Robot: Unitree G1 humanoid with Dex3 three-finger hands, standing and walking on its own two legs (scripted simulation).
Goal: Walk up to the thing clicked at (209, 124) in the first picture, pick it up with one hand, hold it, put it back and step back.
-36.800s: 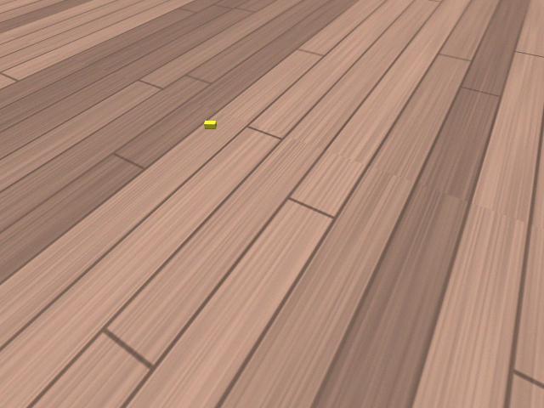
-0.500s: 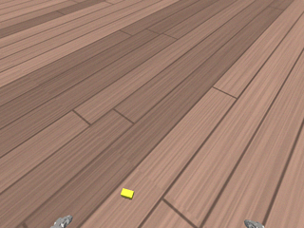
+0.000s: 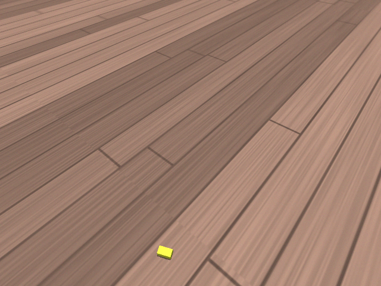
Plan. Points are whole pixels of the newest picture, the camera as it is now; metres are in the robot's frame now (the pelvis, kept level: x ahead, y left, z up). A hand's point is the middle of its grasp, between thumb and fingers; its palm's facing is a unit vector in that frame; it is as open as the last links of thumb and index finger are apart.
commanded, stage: stand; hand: left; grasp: from above
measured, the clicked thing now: (165, 252) +0.43 +0.17 -0.76
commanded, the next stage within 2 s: step back in 1.72 s
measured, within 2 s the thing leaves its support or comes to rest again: neither
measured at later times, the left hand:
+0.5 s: hand out of the picture +0.06 +0.23 -0.16, palm faces +0.01 -0.94 -0.33, open 7.3 cm
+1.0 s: hand out of the picture +0.08 +0.23 -0.16, palm faces +0.00 -0.94 -0.33, open 7.3 cm
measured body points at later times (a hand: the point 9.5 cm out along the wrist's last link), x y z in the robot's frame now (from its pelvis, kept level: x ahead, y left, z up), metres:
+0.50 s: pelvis +0.00 -0.01 +0.00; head +0.01 -0.02 +0.45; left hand +0.06 +0.28 -0.13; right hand +0.07 -0.30 -0.14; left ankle +0.02 +0.12 -0.74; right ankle +0.00 -0.13 -0.74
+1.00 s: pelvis +0.01 -0.02 +0.00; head +0.02 -0.02 +0.45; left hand +0.08 +0.28 -0.13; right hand +0.08 -0.31 -0.14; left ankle +0.02 +0.12 -0.74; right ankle +0.00 -0.13 -0.74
